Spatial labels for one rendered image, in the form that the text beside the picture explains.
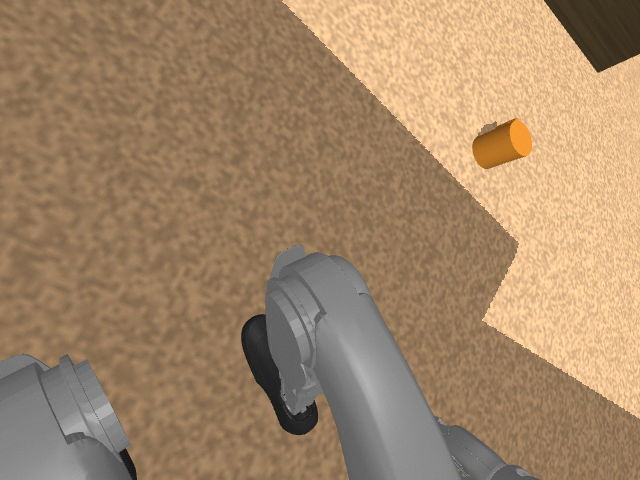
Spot left robot foot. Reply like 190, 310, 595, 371
119, 448, 137, 480

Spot right robot hand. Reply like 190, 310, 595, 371
434, 416, 507, 480

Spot right robot foot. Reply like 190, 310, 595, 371
241, 314, 318, 435

